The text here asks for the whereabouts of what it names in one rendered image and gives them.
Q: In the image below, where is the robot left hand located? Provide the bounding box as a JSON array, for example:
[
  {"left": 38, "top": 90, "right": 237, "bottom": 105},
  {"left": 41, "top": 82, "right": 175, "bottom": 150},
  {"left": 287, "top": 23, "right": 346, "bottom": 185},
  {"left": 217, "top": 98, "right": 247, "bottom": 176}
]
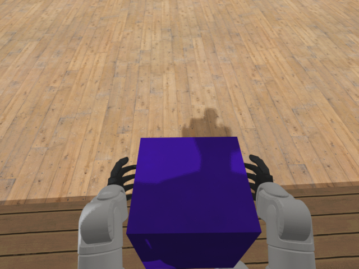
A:
[{"left": 107, "top": 157, "right": 136, "bottom": 201}]

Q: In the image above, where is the robot right hand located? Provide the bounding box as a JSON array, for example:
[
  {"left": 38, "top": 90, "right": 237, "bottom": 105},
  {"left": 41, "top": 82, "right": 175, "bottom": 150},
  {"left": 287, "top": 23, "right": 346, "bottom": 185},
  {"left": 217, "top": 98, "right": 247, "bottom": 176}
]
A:
[{"left": 244, "top": 155, "right": 273, "bottom": 201}]

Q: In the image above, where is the robot right forearm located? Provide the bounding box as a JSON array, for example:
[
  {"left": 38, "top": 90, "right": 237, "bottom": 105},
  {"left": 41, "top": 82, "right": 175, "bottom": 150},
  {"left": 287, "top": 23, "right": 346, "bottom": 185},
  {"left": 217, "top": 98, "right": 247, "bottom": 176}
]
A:
[{"left": 256, "top": 182, "right": 316, "bottom": 269}]

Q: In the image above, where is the robot left forearm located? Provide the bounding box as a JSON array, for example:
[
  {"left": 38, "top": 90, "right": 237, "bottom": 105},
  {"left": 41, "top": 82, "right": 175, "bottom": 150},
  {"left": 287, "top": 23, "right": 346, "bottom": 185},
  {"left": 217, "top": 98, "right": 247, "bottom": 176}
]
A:
[{"left": 77, "top": 184, "right": 128, "bottom": 269}]

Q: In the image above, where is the carton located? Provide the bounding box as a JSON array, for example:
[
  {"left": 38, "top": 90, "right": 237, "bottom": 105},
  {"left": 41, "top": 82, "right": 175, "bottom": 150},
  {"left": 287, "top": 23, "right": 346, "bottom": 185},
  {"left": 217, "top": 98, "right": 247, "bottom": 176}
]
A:
[{"left": 126, "top": 137, "right": 261, "bottom": 269}]

